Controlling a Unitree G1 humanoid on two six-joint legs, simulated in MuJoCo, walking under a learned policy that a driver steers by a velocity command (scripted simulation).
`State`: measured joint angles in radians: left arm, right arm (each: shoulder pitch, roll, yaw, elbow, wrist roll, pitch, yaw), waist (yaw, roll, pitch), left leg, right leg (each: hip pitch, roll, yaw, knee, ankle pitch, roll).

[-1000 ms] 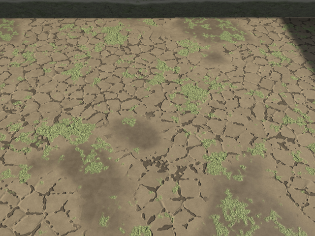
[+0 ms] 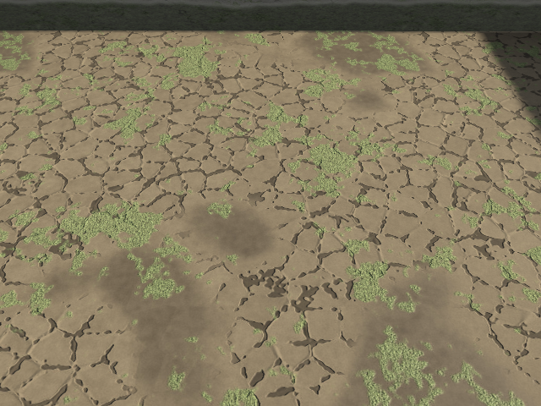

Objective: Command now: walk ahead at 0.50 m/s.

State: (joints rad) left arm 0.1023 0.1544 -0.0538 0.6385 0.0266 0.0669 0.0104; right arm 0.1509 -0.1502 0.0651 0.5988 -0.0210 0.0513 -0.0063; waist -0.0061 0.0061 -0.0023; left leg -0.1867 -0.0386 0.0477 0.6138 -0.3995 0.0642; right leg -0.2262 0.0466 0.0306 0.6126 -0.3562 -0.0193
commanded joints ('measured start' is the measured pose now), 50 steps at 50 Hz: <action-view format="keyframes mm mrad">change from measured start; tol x64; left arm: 1 -114 31 5 -102 -3 -14 6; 50 -84 18 -5 -83 -2 -13 4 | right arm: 1 -77 -49 -11 -91 5 -23 1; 50 -57 -22 5 -65 -1 -29 1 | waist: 1 4 18 -27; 50 8 -10 -27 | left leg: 1 -34 85 -118 -132 225 -8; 50 -25 93 -119 -191 184 -20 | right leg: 1 13 -42 65 -71 171 -12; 50 50 -70 102 -162 163 -13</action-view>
